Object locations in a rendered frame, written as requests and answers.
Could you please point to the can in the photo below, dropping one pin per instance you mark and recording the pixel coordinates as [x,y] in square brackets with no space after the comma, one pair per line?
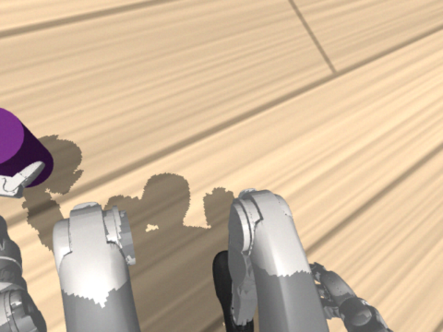
[19,148]

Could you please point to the left robot arm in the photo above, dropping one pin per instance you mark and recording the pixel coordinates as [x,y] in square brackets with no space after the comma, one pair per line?
[18,312]

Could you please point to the right robot foot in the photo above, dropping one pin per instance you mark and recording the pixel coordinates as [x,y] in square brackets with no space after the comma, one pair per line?
[223,287]

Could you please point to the left robot hand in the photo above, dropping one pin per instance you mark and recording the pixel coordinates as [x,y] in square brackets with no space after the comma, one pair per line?
[13,186]

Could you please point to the right robot hand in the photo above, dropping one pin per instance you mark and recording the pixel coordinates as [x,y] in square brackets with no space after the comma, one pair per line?
[333,288]

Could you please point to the right robot arm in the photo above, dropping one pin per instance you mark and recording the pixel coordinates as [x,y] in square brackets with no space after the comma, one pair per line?
[359,316]

